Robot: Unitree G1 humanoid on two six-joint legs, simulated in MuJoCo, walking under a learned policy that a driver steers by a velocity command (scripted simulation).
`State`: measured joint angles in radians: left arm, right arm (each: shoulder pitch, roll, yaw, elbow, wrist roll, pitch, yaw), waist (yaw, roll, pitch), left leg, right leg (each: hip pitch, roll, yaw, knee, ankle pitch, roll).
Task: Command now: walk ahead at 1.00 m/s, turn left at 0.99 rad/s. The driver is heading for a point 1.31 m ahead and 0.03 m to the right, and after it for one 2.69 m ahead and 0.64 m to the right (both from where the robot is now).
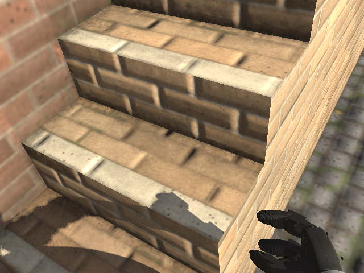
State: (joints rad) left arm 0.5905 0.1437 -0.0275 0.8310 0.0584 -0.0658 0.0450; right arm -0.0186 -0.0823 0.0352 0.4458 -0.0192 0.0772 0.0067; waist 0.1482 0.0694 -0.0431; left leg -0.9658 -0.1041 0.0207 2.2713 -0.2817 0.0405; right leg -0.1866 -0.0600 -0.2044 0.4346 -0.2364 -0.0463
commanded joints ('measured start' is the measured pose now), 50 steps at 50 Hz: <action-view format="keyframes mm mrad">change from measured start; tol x16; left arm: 1 -167 211 52 -150 9 -15 11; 17 -601 212 71 -294 -64 36 25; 50 -556 190 86 -287 -37 -1 -89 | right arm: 1 -65 -110 -59 -96 7 -4 -3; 23 394 -146 -58 221 -16 -72 11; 26 7 -388 -144 69 -11 -132 -26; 32 204 -253 -98 175 17 -129 7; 50 17 -203 -67 94 9 -169 -2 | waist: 1 -128 -155 61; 10 -161 -36 23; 18 -259 -269 53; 24 -175 357 217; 28 -62 -171 -54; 50 -145 -74 -5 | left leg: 1 123 15 -3 -74 77 8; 12 451 -67 52 -687 173 2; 21 622 105 91 -1865 -44 81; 23 658 220 -178 -1983 -184 143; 24 343 469 -767 -2305 -633 327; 25 281 571 -813 -2395 -536 349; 29 711 272 -186 -2136 118 109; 36 666 75 5 -1822 88 -33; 50 742 134 -69 -1897 96 -1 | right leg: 1 -159 -216 114 -199 -79 27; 14 -202 -169 -139 -296 -83 58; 19 35 -257 -5 -333 -145 22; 23 -67 -114 11 68 -281 17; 25 -159 -50 329 666 -12 44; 32 64 76 126 -120 -15 6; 36 -115 -114 478 -335 -241 -23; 50 -24 -37 377 -258 -125 -19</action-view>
